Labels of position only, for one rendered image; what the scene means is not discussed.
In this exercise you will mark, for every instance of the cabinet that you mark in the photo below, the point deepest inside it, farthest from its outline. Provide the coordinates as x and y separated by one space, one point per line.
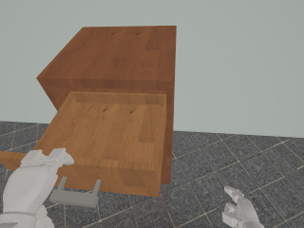
129 59

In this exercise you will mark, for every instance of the handle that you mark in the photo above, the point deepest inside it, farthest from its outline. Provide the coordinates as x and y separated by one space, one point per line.
61 196

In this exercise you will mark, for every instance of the left robot forearm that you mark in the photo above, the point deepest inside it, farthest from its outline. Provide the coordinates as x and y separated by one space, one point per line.
16 219

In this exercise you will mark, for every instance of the robot right hand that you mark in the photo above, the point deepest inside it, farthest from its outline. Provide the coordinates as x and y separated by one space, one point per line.
235 216

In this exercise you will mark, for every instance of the robot left hand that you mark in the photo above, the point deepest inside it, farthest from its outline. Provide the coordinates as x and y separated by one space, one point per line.
30 184

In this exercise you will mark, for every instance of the drawer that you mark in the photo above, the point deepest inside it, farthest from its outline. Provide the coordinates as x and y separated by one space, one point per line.
117 138

